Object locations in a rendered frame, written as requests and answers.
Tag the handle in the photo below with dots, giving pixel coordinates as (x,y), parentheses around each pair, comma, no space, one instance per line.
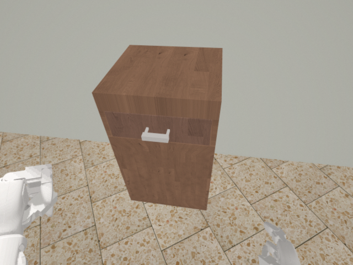
(147,136)

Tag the robot right hand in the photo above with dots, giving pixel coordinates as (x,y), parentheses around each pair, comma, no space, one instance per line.
(283,253)

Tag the robot left forearm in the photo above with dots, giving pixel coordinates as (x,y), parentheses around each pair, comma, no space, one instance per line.
(11,250)

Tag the robot left hand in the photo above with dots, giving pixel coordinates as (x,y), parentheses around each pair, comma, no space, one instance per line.
(14,197)

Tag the drawer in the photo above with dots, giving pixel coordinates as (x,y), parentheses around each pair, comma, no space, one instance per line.
(182,130)

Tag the cabinet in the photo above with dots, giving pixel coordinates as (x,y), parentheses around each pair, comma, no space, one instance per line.
(170,81)

